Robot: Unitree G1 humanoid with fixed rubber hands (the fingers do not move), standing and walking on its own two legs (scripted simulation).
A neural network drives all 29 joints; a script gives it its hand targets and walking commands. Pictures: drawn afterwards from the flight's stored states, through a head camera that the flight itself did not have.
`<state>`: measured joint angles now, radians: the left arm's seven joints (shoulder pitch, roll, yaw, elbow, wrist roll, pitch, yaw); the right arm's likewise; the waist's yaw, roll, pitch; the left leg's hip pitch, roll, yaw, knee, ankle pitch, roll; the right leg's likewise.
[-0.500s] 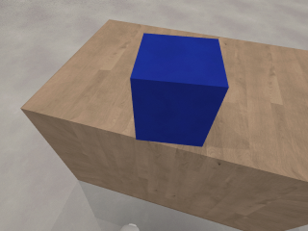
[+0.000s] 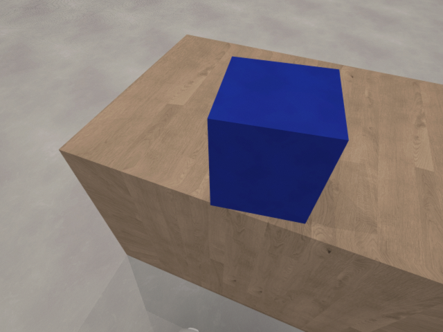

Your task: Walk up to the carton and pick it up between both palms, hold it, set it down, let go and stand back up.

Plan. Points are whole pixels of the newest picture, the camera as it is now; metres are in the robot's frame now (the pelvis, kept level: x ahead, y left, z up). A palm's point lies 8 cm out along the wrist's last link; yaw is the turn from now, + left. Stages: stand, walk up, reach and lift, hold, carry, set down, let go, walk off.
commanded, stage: walk up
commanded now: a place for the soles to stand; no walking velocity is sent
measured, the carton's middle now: (269, 142) +0.47 -0.07 +0.08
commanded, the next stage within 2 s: reach and lift in 0.98 s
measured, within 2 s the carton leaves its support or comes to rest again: neither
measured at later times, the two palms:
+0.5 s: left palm out of the picture +0.05 +0.27 -0.14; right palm out of the picture +0.07 -0.23 -0.12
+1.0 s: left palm out of the picture +0.03 +0.28 -0.14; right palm out of the picture +0.07 -0.21 -0.12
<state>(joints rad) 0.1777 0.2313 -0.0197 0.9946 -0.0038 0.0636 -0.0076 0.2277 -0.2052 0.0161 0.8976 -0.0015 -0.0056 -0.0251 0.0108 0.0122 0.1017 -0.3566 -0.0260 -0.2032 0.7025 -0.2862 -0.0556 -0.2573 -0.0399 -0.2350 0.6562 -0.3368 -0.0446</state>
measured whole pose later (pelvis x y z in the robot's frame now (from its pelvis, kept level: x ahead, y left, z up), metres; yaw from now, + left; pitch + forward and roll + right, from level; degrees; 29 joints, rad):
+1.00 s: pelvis +0.01 +0.03 +0.01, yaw +2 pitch -2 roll -2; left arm 0.22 0.24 -0.01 1.03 0.00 0.05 0.00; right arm 0.23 -0.20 0.02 0.98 0.01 0.01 -0.02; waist 0.01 0.02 0.06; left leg -0.35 -0.07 -0.19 0.67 -0.26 -0.01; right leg -0.23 -0.08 -0.22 0.61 -0.32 0.01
